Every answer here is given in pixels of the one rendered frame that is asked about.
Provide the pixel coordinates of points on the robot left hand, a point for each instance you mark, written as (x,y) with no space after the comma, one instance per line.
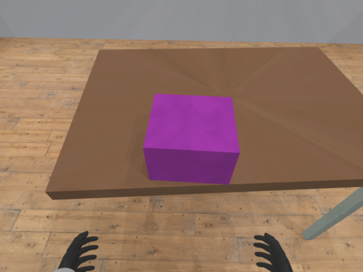
(72,258)

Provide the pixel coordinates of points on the carton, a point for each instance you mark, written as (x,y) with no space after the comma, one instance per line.
(191,139)

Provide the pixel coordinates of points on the table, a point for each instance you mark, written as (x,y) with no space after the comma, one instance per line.
(299,123)

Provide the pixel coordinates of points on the robot right hand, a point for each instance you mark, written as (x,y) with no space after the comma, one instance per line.
(277,257)

